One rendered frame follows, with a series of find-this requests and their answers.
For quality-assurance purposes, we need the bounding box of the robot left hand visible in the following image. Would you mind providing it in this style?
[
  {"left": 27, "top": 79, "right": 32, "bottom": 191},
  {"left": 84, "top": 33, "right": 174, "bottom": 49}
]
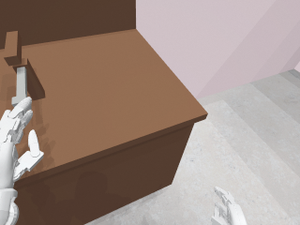
[{"left": 0, "top": 97, "right": 44, "bottom": 189}]

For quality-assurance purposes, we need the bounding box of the robot right hand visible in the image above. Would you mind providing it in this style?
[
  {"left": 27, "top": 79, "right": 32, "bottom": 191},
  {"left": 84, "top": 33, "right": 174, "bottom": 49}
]
[{"left": 212, "top": 186, "right": 248, "bottom": 225}]

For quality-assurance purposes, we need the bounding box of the robot left forearm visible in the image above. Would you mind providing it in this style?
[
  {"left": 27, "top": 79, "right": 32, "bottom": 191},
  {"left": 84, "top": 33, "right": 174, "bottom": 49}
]
[{"left": 0, "top": 188, "right": 20, "bottom": 225}]

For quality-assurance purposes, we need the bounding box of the tap lever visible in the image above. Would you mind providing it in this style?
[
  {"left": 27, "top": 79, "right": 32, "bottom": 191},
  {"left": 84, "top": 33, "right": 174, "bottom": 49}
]
[{"left": 11, "top": 67, "right": 32, "bottom": 111}]

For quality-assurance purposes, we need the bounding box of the counter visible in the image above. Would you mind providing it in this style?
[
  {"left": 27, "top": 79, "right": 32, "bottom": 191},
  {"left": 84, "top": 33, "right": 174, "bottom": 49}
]
[{"left": 0, "top": 0, "right": 208, "bottom": 225}]

